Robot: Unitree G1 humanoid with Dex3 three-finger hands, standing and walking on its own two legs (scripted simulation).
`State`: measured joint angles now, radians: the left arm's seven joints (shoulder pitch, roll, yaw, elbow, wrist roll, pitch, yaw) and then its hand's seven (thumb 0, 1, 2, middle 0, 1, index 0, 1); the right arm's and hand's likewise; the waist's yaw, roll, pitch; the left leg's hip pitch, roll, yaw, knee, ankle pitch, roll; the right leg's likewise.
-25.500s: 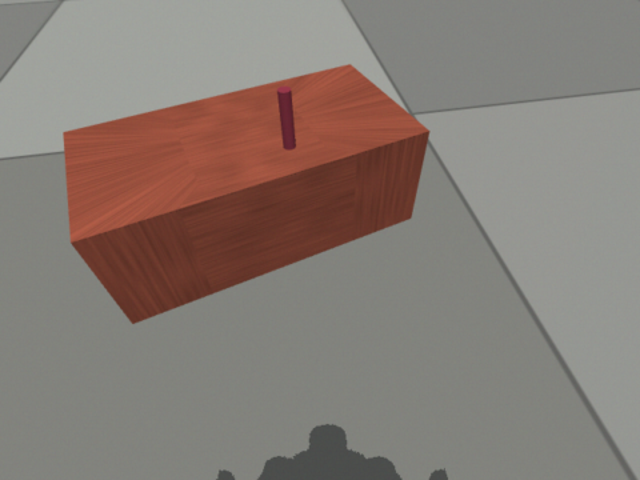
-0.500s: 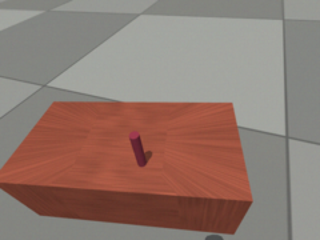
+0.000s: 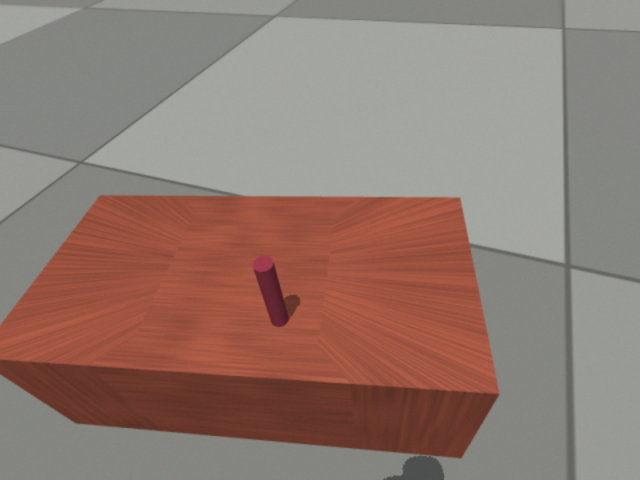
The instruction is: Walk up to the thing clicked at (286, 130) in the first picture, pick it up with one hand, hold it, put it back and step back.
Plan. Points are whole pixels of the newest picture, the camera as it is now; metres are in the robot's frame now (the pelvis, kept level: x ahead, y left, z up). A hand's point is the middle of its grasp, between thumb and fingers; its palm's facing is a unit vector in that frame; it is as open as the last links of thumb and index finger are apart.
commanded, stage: home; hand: left
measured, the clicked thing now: (272, 294) +0.55 +0.17 -0.23
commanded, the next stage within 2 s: stand in 0.18 s
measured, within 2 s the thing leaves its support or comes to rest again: neither
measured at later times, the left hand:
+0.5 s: hand out of the picture +0.09 +0.26 -0.14, palm faces +0.00 -0.93 -0.38, open 15.4 cm
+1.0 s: hand out of the picture +0.11 +0.25 -0.15, palm faces +0.00 -0.93 -0.37, open 7.5 cm
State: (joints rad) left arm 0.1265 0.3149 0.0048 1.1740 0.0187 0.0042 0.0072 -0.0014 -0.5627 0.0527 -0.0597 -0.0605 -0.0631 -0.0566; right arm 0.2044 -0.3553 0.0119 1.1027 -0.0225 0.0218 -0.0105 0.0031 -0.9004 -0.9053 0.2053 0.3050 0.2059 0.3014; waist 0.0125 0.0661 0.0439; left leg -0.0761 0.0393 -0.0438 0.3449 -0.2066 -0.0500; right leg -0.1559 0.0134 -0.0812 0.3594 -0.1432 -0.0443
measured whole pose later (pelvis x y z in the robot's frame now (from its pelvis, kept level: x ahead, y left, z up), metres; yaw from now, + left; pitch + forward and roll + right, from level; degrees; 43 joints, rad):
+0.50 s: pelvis +0.02 +0.01 +0.00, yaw +0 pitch -3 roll +0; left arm 0.08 0.32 0.01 1.17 0.01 0.00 0.00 0.00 -0.29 0.33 -0.15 -0.21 -0.16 -0.21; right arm 0.16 -0.35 0.02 1.11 -0.02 0.01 -0.01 0.00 -0.90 -0.90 0.21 0.30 0.21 0.30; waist 0.01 0.05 0.05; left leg -0.04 0.03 -0.04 0.30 -0.21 -0.04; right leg -0.14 0.00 -0.07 0.36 -0.16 -0.03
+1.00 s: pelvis +0.03 +0.00 +0.00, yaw +0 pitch -3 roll +0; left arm 0.08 0.32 0.01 1.17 0.01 0.00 0.00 0.01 0.87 0.90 -0.20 -0.30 -0.20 -0.30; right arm 0.14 -0.36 0.01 1.11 -0.02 0.01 -0.01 0.00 -0.90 -0.90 0.20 0.30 0.21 0.30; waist 0.01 0.05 0.05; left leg -0.03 0.04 -0.04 0.30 -0.22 -0.05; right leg -0.13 0.02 -0.07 0.35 -0.17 -0.04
